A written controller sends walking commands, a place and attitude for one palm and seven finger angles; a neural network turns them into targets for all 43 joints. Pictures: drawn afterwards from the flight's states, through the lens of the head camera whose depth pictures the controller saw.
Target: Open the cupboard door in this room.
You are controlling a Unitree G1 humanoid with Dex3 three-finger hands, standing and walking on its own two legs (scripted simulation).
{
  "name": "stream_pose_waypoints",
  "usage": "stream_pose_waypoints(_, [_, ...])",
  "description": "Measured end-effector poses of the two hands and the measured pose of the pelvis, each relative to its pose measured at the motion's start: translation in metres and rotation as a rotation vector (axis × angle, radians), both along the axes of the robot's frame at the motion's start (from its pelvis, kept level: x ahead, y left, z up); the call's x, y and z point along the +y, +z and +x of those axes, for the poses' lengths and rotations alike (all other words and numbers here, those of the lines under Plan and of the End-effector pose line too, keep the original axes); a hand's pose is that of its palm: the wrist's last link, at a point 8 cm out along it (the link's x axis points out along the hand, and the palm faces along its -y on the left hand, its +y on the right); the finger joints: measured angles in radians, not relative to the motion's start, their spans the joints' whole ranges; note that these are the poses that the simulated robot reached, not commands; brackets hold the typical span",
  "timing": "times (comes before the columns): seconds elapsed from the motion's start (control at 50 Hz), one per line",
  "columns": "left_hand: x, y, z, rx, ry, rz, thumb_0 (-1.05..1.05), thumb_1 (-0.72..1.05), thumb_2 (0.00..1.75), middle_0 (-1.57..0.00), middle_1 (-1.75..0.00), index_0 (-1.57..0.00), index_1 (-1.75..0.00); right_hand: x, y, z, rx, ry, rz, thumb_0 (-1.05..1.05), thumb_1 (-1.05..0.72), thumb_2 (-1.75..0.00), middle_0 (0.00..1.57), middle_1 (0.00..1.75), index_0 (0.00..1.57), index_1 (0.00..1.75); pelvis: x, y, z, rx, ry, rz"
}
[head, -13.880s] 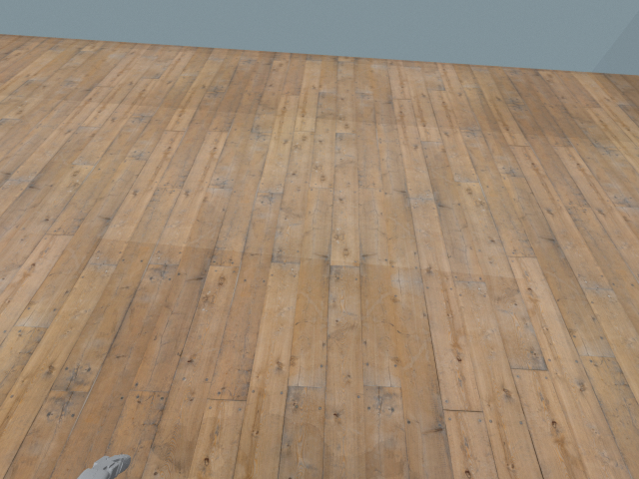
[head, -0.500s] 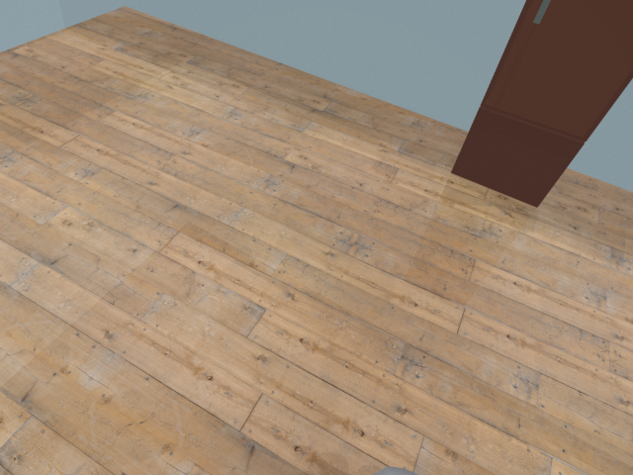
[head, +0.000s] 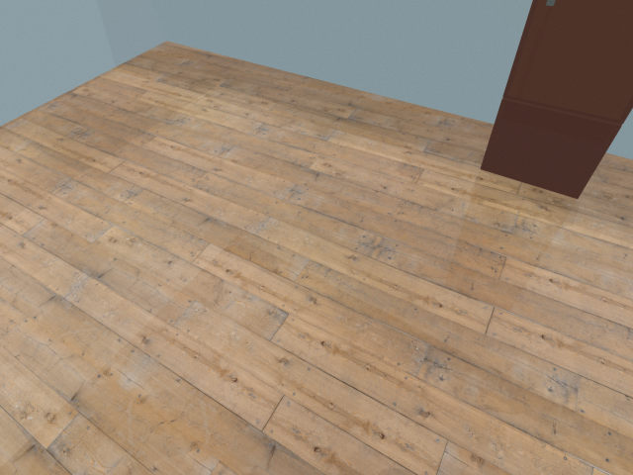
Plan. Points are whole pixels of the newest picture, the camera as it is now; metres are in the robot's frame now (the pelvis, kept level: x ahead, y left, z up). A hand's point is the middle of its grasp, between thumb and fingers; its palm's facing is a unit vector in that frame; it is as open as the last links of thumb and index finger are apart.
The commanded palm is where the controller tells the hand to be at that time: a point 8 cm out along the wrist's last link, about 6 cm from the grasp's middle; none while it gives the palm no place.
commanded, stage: stand and wait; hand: left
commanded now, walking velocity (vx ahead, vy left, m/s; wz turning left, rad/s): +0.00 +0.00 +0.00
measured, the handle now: out of the picture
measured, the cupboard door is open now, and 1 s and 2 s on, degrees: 0 0 0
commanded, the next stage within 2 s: turn or walk to find it in 0.04 s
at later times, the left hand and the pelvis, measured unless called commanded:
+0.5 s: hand out of the picture -0.06 +0.19 -0.18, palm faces +0.09 -0.98 -0.17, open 7.4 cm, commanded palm none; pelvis -0.02 +0.03 +0.00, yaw +2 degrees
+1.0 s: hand out of the picture +0.02 +0.21 -0.18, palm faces -0.06 -0.97 -0.24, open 7.4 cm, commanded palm none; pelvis -0.02 +0.02 -0.02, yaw -7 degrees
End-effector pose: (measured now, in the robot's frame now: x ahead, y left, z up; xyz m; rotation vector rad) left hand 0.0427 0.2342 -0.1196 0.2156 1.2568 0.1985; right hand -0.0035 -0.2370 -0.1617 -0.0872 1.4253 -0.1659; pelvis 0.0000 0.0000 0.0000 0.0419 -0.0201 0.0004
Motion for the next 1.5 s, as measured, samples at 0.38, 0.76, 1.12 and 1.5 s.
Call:
stream_pose_waypoints(0.38, [0.015,-0.038,-0.101,0.163,0.14,-0.106,0.01,0.91,0.9,-0.2,-0.3,-0.2,-0.3,0.038,0.019,0.038,-0.129,0.138,-0.073,0.01,-0.92,-0.9,0.2,0.3,0.2,0.3,0.025,-0.006,-0.022,-0.015,0.044,-0.021])
stream_pose_waypoints(0.76, [0.007,-0.03,-0.086,0.188,0.058,-0.119,0.01,0.91,0.9,-0.2,-0.3,-0.2,-0.3,0.049,0.013,-0.036,0.03,0.03,-0.034,0.0,-0.92,-0.9,0.2,0.3,0.2,0.3,0.03,-0.001,-0.022,-0.003,-0.007,-0.039])
stream_pose_waypoints(1.12, [0.009,-0.022,0.013,0.038,-0.116,0.03,0.0,0.91,0.9,-0.2,-0.3,-0.2,-0.3,0.006,-0.022,-0.033,-0.032,-0.14,-0.014,0.0,-0.91,-0.9,0.2,0.3,0.21,0.3,-0.001,-0.024,-0.022,0.006,-0.149,-0.009])
stream_pose_waypoints(1.5, [-0.015,-0.019,0.011,0.106,-0.126,-0.086,0.01,0.91,0.9,-0.2,-0.3,-0.2,-0.3,-0.022,0.025,0.054,-0.175,-0.1,-0.109,0.0,-0.91,-0.9,0.2,0.3,0.2,0.3,0.004,0.001,0.029,0.013,-0.179,-0.045])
